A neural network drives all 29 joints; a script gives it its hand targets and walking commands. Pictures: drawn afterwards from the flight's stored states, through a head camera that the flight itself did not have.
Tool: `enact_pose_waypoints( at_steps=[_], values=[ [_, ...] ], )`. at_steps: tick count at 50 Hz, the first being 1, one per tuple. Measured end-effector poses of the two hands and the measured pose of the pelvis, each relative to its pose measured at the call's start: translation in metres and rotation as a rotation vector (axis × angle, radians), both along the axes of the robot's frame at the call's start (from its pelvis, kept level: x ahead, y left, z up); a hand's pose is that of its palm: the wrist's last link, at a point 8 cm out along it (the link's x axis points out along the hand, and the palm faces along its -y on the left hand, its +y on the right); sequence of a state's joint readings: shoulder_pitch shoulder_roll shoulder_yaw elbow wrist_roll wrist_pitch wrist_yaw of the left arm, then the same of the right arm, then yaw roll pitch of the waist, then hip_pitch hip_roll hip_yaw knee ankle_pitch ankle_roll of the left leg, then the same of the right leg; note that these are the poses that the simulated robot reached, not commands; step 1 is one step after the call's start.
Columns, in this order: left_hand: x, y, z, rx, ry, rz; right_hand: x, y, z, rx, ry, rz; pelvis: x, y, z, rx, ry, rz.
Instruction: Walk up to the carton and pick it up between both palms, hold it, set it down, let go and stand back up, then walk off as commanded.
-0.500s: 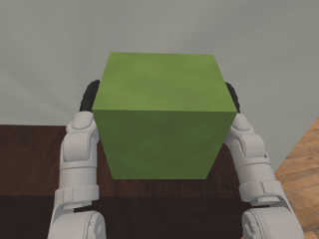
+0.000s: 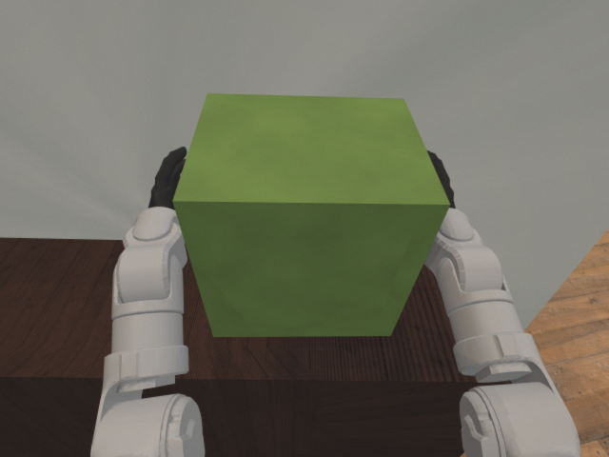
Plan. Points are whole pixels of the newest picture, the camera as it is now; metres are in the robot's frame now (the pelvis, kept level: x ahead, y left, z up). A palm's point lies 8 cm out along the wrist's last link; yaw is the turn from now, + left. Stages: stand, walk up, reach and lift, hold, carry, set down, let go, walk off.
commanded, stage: hold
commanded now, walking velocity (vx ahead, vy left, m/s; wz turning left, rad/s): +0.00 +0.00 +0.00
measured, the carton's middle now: (304, 222) +0.38 +0.01 +0.15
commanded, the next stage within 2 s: none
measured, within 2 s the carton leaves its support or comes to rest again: neither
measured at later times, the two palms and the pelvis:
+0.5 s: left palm (161, 213) +0.34 +0.18 +0.20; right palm (444, 210) +0.36 -0.16 +0.20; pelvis -0.02 +0.00 +0.00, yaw +0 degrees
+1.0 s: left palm (171, 217) +0.35 +0.18 +0.18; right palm (439, 221) +0.37 -0.16 +0.17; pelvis +0.00 +0.00 +0.00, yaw +0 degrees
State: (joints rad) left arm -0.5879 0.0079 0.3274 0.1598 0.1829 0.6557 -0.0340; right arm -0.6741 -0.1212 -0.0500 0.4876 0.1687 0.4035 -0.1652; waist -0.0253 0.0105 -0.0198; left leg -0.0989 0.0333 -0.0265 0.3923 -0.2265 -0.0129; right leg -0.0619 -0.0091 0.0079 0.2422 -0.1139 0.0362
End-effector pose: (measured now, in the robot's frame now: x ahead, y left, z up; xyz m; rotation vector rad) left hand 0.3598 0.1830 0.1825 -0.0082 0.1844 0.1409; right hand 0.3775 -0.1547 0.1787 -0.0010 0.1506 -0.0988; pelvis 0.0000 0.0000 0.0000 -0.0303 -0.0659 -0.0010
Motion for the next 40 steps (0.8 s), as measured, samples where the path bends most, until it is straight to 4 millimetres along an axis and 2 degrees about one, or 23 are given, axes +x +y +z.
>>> enact_pose_waypoints(
  at_steps=[8, 15, 20, 27, 40],
  values=[
    [-0.007, -0.004, -0.007, 0.025, 0.008, -0.011, -0.01, -0.004, -0.009, 0.036, 0.006, -0.014, -0.001, 0.0, 0.0, 0.0, -0.001, 0.0],
    [-0.017, -0.005, -0.002, 0.026, -0.006, -0.01, -0.02, -0.005, -0.004, 0.036, -0.007, -0.015, -0.009, -0.001, 0.0, 0.001, -0.013, 0.001],
    [-0.023, -0.004, 0.008, 0.008, -0.034, -0.002, -0.025, -0.004, 0.007, 0.014, -0.036, -0.011, -0.015, -0.001, 0.0, 0.002, -0.021, 0.001],
    [-0.02, 0.001, 0.014, -0.034, -0.046, 0.013, -0.017, 0.001, 0.018, -0.028, -0.046, 0.007, -0.016, -0.001, 0.0, 0.002, -0.022, 0.001],
    [-0.002, 0.001, 0.001, -0.018, -0.004, 0.009, 0.0, 0.001, 0.003, -0.009, -0.002, 0.008, -0.002, 0.0, 0.0, 0.0, -0.003, 0.001]
  ],
)
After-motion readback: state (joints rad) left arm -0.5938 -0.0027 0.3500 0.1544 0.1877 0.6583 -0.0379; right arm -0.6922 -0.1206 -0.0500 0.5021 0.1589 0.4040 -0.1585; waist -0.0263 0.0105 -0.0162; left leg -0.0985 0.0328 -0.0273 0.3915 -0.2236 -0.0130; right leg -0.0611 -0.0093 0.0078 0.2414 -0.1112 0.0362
